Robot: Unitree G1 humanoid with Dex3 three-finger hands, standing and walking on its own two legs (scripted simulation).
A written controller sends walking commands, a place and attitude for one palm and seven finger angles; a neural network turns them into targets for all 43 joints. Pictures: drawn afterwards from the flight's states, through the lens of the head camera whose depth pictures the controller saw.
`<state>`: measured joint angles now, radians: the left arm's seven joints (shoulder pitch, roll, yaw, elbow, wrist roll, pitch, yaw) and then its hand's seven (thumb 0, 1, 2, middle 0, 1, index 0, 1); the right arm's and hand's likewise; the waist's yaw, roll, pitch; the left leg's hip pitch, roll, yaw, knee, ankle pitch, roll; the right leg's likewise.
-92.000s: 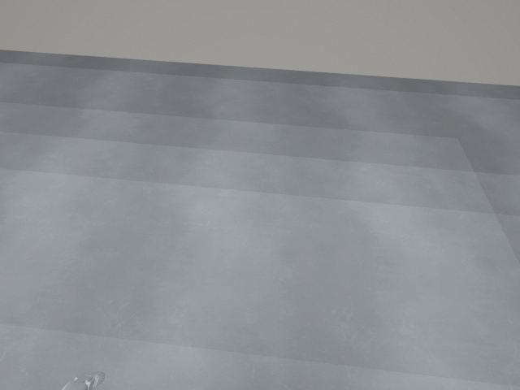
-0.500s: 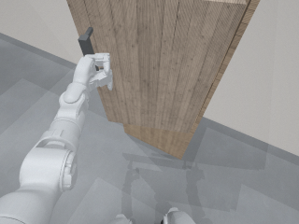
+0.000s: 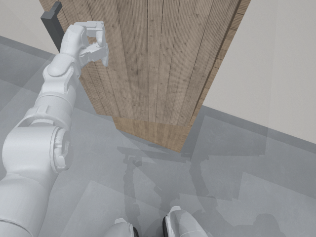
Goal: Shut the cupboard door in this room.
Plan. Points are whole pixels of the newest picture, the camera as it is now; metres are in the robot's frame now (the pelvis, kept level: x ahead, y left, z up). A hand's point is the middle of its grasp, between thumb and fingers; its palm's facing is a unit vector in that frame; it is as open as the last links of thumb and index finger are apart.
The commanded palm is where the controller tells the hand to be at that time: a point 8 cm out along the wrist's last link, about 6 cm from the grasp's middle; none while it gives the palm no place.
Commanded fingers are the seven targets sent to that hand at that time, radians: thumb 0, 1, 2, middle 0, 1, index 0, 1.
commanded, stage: push the door shut along its arc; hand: left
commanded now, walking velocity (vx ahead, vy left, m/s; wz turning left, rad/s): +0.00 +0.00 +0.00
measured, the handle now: (67, 41) +0.57 +0.14 +0.12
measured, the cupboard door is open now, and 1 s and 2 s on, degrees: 13 0 0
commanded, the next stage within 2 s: pull the fist back off the door in 0.54 s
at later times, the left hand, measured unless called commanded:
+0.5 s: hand (112, 39) +0.56 +0.03 +0.13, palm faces -0.43 -0.90 -0.03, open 3.2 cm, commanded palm +0.59 +0.06 +0.12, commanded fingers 0.00 0.90 0.90 -1.30 -1.50 -1.30 -1.50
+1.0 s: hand (127, 38) +0.58 +0.00 +0.11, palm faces -0.02 -1.00 -0.05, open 3.0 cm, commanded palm +0.54 +0.05 +0.12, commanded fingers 0.00 0.90 0.90 -1.30 -1.50 -1.30 -1.50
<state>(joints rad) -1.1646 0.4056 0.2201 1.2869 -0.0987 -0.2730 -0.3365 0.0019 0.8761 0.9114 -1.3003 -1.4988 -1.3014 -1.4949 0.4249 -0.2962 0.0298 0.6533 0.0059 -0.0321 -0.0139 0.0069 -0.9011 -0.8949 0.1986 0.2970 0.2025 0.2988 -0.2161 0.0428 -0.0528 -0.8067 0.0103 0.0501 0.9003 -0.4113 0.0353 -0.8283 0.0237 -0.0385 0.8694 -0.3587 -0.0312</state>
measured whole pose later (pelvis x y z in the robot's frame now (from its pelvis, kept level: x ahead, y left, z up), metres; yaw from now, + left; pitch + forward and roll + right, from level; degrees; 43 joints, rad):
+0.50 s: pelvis +0.00 +0.00 -0.02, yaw +1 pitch +23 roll -2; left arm -1.41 0.44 0.14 1.39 -0.08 -0.19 -0.36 0.00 0.97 0.99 -1.30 -1.50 -1.30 -1.50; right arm 0.41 -0.29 0.03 0.70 -0.02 -0.05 -0.02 0.00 -0.90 -0.89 0.20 0.30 0.20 0.30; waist -0.26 0.05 -0.06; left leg -0.97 0.01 0.01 1.01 -0.44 0.04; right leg -0.96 0.02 -0.08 0.95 -0.39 -0.03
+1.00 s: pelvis +0.01 +0.00 -0.01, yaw +0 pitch +24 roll -2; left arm -1.31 0.24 0.27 1.35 0.08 -0.27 0.24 0.01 0.87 0.92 -1.30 -1.50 -1.31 -1.50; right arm 0.48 -0.23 0.02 0.66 -0.09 -0.02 0.11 0.00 -0.90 -0.89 0.20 0.30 0.20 0.30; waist -0.27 0.07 -0.11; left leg -0.95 0.01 0.04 0.98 -0.45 0.04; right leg -0.96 0.03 -0.05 0.93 -0.39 -0.03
